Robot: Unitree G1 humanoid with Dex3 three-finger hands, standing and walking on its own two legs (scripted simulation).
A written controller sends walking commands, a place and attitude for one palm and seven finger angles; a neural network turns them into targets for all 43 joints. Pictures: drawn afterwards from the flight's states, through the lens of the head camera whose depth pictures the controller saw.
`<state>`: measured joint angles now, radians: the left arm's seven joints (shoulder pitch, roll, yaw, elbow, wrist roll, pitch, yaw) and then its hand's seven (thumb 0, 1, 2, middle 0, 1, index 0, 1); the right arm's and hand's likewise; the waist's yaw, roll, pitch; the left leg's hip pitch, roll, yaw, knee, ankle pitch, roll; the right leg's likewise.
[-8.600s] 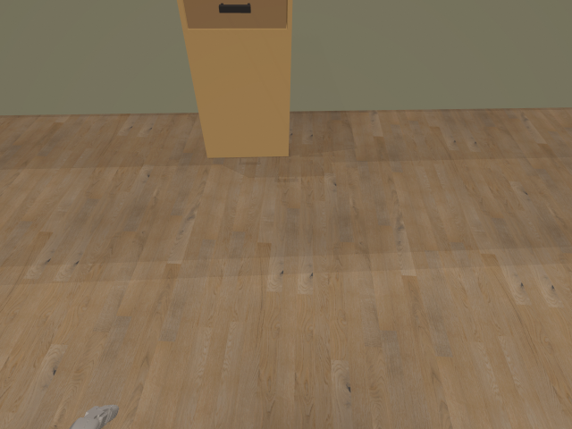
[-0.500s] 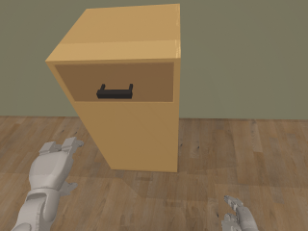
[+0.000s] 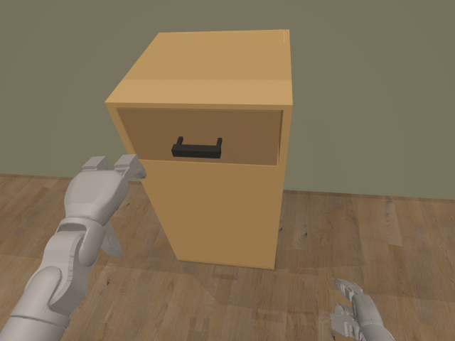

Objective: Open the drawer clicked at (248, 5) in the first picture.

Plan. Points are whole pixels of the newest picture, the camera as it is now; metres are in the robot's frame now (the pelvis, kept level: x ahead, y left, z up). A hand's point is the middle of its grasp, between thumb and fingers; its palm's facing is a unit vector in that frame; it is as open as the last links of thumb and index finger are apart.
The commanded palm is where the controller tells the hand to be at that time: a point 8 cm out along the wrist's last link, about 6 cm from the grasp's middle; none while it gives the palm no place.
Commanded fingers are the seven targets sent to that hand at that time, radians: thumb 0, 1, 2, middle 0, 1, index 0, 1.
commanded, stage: raise the hand with hooked fingers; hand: left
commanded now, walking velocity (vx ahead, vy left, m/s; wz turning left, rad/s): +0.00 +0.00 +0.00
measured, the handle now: (198, 145) +0.56 +0.16 +0.01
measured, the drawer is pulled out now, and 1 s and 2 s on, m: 0.00 0.00 0.00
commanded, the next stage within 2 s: move the hooked fingers above the handle in 0.54 s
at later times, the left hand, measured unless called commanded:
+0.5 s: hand (111, 209) +0.28 +0.23 +0.12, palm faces +0.05 -0.07 -1.00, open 13.8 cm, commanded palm +0.26 +0.24 +0.18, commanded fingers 0.00 -0.50 0.30 -0.30 -1.20 -0.30 -1.20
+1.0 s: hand (134, 190) +0.33 +0.21 +0.11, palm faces +0.04 -0.05 -1.00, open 13.8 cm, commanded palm +0.32 +0.22 +0.17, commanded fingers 0.00 -0.50 0.30 -0.30 -1.20 -0.30 -1.20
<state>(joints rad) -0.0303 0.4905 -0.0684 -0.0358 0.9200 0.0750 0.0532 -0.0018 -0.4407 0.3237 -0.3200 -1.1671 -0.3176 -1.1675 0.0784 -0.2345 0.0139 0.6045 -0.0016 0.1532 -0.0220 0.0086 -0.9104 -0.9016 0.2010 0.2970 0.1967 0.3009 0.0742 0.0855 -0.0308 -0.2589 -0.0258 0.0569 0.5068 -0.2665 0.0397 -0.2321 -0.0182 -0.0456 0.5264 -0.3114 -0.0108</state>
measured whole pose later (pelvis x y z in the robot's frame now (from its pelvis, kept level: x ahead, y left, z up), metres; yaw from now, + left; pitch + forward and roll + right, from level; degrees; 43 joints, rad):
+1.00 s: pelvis -0.01 -0.01 +0.01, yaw +1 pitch +1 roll +0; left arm -0.30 0.48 -0.11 0.24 0.93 -0.04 0.04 0.00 -0.49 0.30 -0.32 -1.20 -0.32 -1.20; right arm 0.12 -0.25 0.00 0.66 0.02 0.13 -0.03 0.01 -0.91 -0.90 0.20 0.30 0.20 0.30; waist 0.07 0.07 0.00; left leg -0.25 -0.02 0.03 0.42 -0.20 0.02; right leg -0.23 0.00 -0.07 0.45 -0.25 -0.03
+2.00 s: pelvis +0.01 -0.02 -0.01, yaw +0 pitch +11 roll +1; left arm -0.82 0.42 -0.13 0.91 1.04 0.02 0.18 0.00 -0.49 0.30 -0.32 -1.20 -0.32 -1.20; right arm 0.28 -0.25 -0.05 0.70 0.02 0.15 -0.03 0.00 -0.91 -0.90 0.20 0.30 0.20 0.30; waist -0.06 0.05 -0.09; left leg -0.48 0.00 0.06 0.58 -0.29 0.02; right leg -0.46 0.01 -0.04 0.60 -0.34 -0.04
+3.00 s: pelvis +0.01 +0.00 -0.02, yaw -2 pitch +16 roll -1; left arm -0.96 0.41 -0.09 1.09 1.07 0.03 0.26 0.00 -0.49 0.30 -0.37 -1.23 -0.36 -1.25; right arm 0.34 -0.25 -0.05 0.70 0.00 0.13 -0.01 0.00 -0.91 -0.90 0.20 0.30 0.20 0.30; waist -0.12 0.05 -0.13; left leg -0.61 0.01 0.07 0.65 -0.32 0.04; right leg -0.57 0.01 -0.03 0.64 -0.34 -0.02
